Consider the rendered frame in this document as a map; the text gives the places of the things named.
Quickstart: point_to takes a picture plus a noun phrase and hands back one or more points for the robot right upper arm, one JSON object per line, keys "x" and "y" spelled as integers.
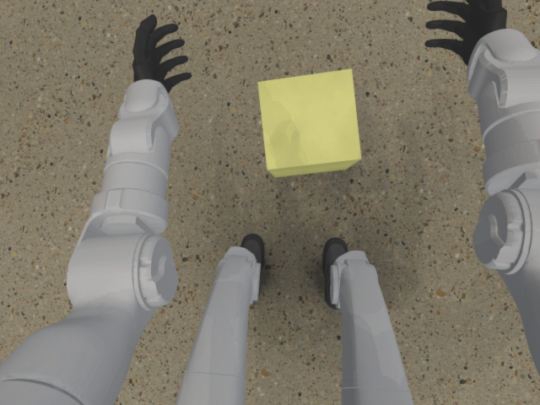
{"x": 507, "y": 239}

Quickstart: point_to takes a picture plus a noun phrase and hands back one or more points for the right robot hand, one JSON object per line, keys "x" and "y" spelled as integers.
{"x": 481, "y": 16}

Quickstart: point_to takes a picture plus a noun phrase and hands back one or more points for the left robot hand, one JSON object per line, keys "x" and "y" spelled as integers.
{"x": 147, "y": 58}

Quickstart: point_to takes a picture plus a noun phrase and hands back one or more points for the left robot forearm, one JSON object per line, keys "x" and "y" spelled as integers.
{"x": 137, "y": 165}

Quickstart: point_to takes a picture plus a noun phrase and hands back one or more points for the robot right foot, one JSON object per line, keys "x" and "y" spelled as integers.
{"x": 333, "y": 249}

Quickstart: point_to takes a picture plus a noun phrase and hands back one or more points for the robot left upper arm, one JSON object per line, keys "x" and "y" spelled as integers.
{"x": 116, "y": 283}

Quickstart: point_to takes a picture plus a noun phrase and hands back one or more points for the right robot forearm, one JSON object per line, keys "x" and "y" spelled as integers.
{"x": 504, "y": 79}

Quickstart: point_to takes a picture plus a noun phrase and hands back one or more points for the robot left foot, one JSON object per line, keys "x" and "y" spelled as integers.
{"x": 255, "y": 245}

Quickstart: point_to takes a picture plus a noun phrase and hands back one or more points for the carton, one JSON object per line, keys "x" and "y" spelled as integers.
{"x": 309, "y": 123}

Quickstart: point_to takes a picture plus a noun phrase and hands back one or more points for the robot foot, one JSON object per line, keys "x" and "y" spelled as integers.
{"x": 333, "y": 249}
{"x": 255, "y": 245}

